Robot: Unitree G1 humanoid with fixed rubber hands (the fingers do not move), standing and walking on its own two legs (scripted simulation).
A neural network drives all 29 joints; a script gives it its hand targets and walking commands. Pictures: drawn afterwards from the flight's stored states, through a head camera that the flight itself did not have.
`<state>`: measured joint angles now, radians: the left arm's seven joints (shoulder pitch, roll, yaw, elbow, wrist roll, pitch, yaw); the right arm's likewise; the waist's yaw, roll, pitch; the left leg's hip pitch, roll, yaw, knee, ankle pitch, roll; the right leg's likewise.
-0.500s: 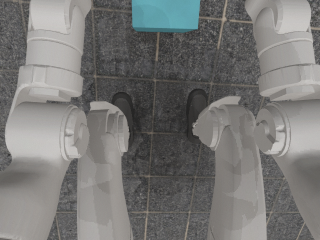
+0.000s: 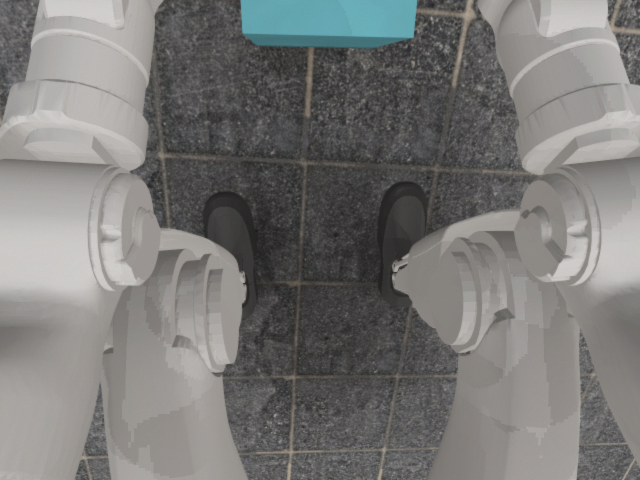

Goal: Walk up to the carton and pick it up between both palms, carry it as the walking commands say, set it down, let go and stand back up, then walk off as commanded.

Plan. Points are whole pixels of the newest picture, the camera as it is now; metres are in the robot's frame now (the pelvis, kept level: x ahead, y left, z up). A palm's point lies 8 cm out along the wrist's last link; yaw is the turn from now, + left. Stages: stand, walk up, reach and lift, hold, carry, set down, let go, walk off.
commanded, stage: reach and lift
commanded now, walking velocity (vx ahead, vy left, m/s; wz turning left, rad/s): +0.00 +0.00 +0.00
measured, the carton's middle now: out of the picture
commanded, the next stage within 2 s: none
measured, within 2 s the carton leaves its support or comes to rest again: leaves its support in 1.76 s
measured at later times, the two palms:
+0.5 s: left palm out of the picture +0.57 +0.16 -0.24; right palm out of the picture +0.56 -0.15 -0.23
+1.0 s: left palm out of the picture +0.57 +0.15 -0.24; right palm out of the picture +0.57 -0.10 -0.23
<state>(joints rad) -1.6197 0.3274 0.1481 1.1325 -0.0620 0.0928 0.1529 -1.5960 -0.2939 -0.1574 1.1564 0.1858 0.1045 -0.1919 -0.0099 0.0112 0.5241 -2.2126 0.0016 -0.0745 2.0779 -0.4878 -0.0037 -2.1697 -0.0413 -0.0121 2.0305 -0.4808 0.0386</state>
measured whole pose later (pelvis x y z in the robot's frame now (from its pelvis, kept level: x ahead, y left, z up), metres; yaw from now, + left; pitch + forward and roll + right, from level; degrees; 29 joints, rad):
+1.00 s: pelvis +0.01 +0.00 -0.02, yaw +0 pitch +36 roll -3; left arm -1.64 0.34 0.15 1.19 -0.06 0.07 0.07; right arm -1.68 -0.21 -0.14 1.22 0.15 0.06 -0.14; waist -0.01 0.00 0.52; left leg -2.27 0.01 -0.07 2.16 -0.53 -0.02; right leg -2.25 -0.02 0.00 2.12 -0.51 0.04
